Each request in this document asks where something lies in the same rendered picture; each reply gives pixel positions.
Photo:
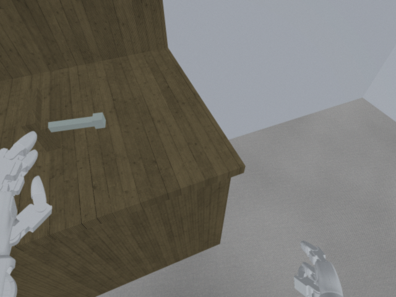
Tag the counter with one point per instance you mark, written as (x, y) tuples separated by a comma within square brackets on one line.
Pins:
[(148, 190)]

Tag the right robot hand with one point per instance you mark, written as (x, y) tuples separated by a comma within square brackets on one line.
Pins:
[(322, 278)]

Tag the left robot hand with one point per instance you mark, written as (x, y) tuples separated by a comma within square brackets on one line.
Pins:
[(14, 165)]

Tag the robot left forearm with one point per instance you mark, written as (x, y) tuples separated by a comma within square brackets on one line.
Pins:
[(8, 286)]

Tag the tap lever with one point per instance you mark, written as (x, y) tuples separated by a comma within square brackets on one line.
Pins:
[(97, 120)]

